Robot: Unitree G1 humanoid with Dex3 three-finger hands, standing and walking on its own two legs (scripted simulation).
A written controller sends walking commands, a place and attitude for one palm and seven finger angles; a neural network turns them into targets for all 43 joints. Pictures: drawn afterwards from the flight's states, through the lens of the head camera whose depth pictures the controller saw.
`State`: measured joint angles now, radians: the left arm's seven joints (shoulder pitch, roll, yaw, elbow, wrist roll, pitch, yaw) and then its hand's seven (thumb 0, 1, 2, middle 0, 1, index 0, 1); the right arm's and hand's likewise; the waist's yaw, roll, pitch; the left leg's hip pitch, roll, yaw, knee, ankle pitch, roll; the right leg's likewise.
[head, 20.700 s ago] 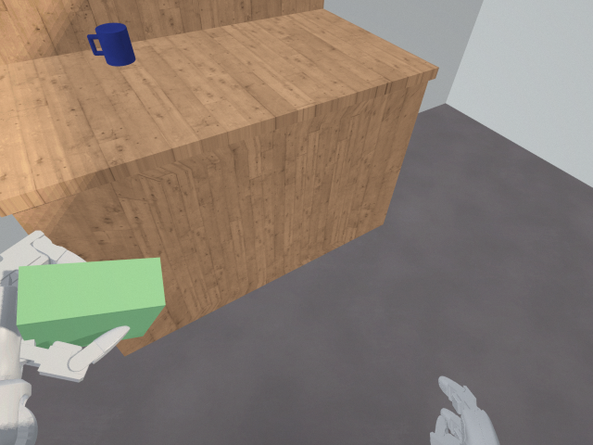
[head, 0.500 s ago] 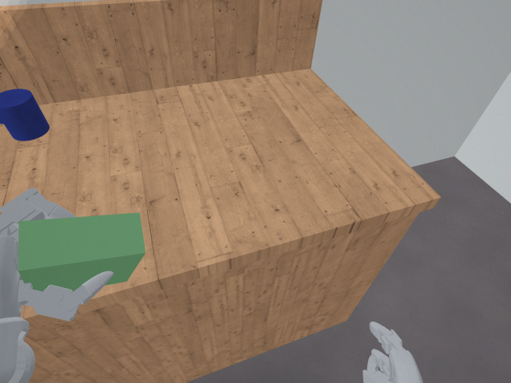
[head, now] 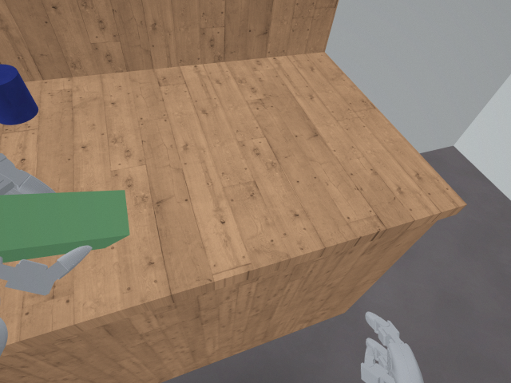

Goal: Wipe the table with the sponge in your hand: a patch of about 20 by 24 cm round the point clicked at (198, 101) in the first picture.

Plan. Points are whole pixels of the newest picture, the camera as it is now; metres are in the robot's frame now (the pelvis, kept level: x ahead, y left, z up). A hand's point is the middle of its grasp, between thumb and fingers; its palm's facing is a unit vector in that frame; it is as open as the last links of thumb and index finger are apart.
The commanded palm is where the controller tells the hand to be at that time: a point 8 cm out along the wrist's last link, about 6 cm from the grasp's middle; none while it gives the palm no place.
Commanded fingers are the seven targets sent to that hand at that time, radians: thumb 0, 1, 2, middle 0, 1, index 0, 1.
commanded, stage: come to a stop and stand still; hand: left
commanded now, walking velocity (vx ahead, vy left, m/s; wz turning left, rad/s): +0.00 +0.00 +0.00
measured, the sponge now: (78, 226) +0.24 +0.24 +0.16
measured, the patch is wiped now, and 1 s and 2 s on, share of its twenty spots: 0.00 0.00 0.00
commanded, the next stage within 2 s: look again from close up in 0.26 s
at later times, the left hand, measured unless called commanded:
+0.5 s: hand (66, 240) +0.22 +0.24 +0.17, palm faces +0.40 -0.85 -0.35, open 9.3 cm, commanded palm +0.16 +0.27 +0.18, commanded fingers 0.00 0.10 1.30 -1.20 -1.60 -1.20 -1.60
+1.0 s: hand (63, 253) +0.21 +0.24 +0.16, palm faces +0.39 -0.82 -0.41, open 9.3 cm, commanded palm +0.15 +0.27 +0.18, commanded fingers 0.00 0.10 1.30 -1.20 -1.60 -1.20 -1.60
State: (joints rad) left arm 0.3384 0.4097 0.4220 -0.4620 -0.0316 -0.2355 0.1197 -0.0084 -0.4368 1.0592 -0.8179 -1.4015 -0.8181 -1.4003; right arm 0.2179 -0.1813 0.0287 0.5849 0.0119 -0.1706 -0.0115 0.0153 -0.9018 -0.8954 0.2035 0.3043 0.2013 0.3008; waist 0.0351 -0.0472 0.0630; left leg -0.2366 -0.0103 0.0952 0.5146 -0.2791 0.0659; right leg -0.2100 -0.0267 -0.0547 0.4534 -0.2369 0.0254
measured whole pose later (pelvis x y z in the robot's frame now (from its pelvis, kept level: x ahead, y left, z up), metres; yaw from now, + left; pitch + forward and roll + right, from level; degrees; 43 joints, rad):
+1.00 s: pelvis -0.01 -0.02 +0.00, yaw +0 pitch -1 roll -2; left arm 0.39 0.38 0.35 -0.43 0.00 -0.17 0.10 -0.01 -0.44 1.06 -0.82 -1.40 -0.82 -1.40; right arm 0.22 -0.21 0.00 0.57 0.00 -0.13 -0.04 0.01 -0.90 -0.90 0.20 0.30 0.20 0.30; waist 0.04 -0.01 0.04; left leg -0.22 0.01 0.09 0.46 -0.23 0.05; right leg -0.19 0.00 -0.06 0.38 -0.18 0.01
